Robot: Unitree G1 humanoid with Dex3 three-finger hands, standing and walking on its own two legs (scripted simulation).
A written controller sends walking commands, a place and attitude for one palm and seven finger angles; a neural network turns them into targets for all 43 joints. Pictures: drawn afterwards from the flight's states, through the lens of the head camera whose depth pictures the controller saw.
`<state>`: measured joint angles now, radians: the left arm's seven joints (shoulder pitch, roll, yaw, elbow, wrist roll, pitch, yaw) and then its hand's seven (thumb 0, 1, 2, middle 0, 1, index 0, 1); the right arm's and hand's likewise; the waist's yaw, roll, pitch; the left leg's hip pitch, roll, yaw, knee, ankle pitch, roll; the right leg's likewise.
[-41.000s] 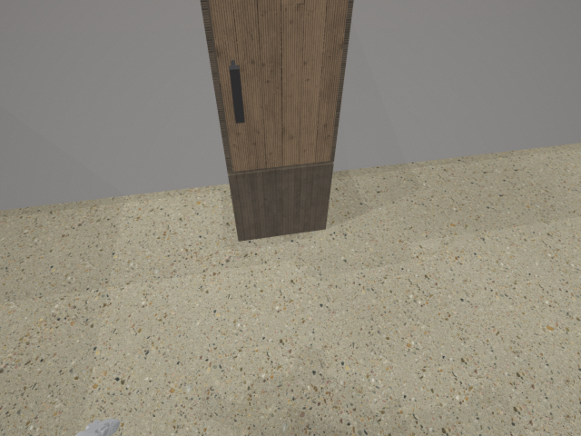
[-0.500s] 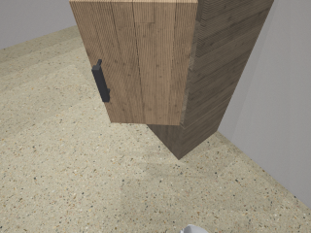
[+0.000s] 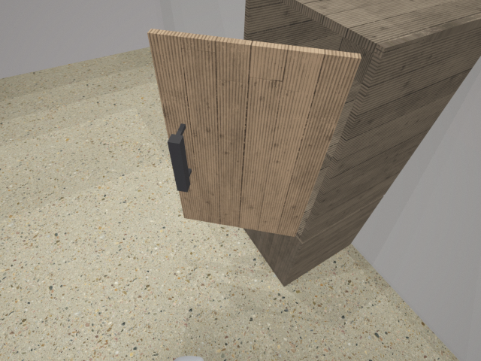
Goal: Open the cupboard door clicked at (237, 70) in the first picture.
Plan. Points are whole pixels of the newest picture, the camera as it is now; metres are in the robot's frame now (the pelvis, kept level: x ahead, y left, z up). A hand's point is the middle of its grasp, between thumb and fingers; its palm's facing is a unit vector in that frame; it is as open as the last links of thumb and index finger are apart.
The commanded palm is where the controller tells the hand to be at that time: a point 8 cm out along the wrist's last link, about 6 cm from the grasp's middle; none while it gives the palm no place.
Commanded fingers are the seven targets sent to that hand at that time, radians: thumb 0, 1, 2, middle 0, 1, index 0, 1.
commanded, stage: come to a stop and stand still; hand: left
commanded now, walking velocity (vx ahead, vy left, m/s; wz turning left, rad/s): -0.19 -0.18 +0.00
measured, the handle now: (182, 158) +0.53 +0.21 -0.03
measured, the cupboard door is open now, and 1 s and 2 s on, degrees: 49 49 49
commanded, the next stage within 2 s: look again from close up in 1.40 s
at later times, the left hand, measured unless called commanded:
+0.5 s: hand out of the picture +0.04 +0.19 -0.17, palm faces -0.02 -0.97 -0.25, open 7.4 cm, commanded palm none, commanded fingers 0.00 0.90 0.90 -0.20 -0.30 -0.20 -0.30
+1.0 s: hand out of the picture +0.00 +0.21 -0.19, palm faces -0.01 -0.98 -0.22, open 7.4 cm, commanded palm none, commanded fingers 0.00 0.90 0.90 -0.20 -0.30 -0.20 -0.30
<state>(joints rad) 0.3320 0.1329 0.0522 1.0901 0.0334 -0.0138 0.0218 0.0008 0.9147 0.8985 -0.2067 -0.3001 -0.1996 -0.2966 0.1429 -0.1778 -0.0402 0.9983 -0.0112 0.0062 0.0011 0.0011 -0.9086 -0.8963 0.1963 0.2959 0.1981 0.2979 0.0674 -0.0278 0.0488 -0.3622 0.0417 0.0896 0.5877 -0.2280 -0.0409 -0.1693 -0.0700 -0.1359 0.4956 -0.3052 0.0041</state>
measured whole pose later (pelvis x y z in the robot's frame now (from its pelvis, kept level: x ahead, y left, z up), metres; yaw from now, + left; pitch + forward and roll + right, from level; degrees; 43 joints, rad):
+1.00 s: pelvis +0.00 +0.03 -0.01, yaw -2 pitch +1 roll +0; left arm 0.29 0.16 0.01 1.07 0.02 0.00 0.05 0.00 0.91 0.90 -0.21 -0.30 -0.20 -0.30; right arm 0.21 -0.17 -0.03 0.97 -0.01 -0.01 -0.02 0.00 -0.92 -0.90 0.20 0.30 0.20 0.30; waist 0.01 0.00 0.06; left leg -0.31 0.00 0.11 0.63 -0.33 0.06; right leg -0.21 -0.07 -0.03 0.65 -0.44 0.01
